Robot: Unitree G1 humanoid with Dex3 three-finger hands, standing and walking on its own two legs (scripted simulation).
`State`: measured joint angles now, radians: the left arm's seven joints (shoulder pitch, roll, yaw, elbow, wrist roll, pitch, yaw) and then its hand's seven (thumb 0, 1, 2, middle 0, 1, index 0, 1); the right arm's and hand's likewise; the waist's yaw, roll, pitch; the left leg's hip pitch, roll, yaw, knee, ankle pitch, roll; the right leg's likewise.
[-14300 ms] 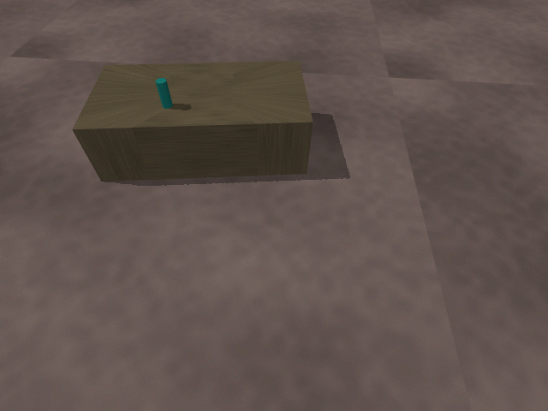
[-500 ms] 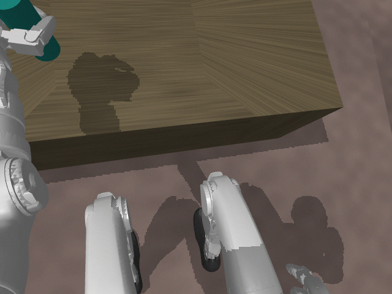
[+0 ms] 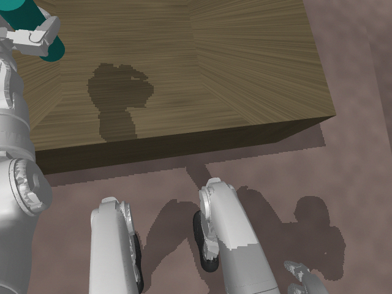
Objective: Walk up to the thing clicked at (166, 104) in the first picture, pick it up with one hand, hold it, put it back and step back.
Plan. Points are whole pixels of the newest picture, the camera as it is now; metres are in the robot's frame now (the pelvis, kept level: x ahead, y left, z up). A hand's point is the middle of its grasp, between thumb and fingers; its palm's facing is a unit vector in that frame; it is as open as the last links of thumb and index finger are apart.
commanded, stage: settle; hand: left
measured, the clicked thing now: (32, 27) +0.58 +0.20 +0.02
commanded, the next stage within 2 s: lift in 0.10 s
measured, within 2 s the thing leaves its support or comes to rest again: neither
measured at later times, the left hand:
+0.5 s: hand (21, 9) +0.57 +0.20 +0.06, palm faces +0.09 -1.00 -0.03, open 7.5 cm
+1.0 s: hand out of the picture +0.48 +0.20 +0.16, palm faces +0.10 -0.99 -0.03, open 7.5 cm
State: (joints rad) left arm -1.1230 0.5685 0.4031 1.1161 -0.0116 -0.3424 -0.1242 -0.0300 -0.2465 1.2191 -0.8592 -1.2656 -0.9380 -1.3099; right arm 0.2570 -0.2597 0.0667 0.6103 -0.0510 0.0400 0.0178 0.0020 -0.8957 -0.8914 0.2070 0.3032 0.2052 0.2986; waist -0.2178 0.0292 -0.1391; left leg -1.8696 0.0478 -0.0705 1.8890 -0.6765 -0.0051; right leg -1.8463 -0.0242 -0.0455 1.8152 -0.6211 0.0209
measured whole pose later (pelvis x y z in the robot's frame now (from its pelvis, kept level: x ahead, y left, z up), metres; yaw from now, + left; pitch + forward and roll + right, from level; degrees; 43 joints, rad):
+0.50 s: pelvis +0.01 +0.00 +0.03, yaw +0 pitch +36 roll -5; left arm -1.05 0.53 0.39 1.06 -0.03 -0.34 -0.13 -0.03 -0.25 1.21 -0.88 -1.24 -0.96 -1.28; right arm 0.27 -0.25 0.06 0.62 -0.04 0.04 0.02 0.00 -0.92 -0.90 0.21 0.30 0.20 0.30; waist -0.20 0.03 -0.14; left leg -1.76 0.05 -0.07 1.79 -0.66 -0.01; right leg -1.74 -0.02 -0.05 1.72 -0.61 0.02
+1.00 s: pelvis +0.02 +0.00 +0.13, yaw +2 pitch +25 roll -4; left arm -0.62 0.34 0.28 0.76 -0.11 -0.33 -0.10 -0.03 -0.25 1.22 -0.87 -1.25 -0.95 -1.30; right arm 0.25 -0.23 0.01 0.67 0.00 0.01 -0.02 0.01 -0.91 -0.89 0.21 0.30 0.20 0.30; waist -0.11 0.03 -0.15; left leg -1.31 0.06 -0.06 1.46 -0.59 -0.01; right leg -1.28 -0.01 -0.06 1.37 -0.53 0.02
